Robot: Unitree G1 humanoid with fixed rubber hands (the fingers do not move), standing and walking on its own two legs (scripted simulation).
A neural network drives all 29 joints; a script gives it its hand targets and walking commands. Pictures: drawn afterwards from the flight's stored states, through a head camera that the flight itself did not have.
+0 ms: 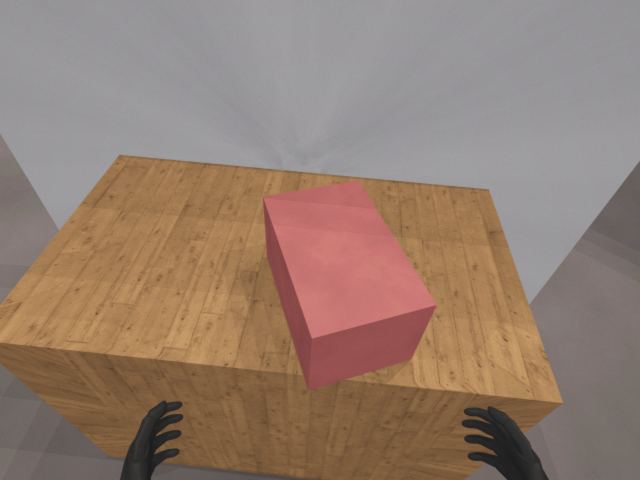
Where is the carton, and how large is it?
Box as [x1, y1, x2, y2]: [263, 181, 436, 390]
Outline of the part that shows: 358,181 263,196 267,257 308,390 410,359 436,305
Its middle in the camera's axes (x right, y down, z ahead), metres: +0.03 +0.07 +0.66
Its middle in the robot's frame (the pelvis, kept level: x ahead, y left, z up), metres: +0.44 -0.01 -0.04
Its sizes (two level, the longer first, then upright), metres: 0.286 0.180 0.159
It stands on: a pedestal, 0.66 m high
